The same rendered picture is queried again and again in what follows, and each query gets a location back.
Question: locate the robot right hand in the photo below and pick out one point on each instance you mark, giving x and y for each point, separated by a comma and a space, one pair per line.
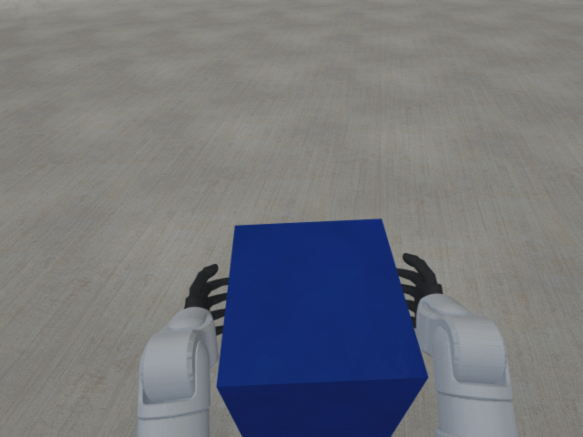
425, 282

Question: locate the right robot forearm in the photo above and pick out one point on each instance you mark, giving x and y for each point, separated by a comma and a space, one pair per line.
471, 369

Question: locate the robot left hand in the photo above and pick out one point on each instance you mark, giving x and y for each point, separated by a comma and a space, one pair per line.
200, 289

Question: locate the carton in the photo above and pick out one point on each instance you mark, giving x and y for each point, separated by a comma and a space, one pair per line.
317, 337

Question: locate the left robot forearm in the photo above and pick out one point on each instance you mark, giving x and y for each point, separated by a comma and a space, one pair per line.
174, 377

